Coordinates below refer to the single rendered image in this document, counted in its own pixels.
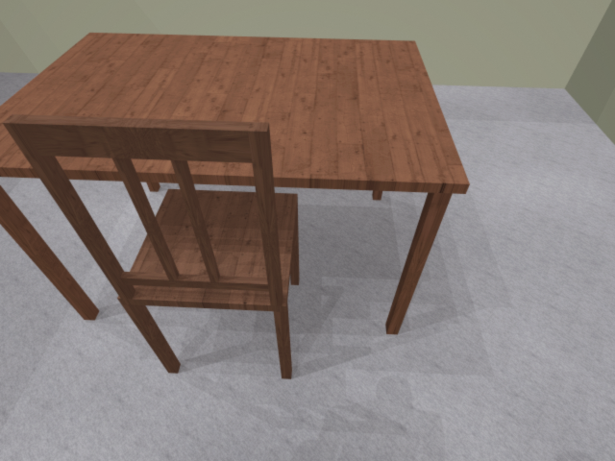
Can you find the chair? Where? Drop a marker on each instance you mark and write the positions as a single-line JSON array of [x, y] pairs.
[[205, 248]]

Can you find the table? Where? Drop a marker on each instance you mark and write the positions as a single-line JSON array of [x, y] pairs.
[[356, 114]]

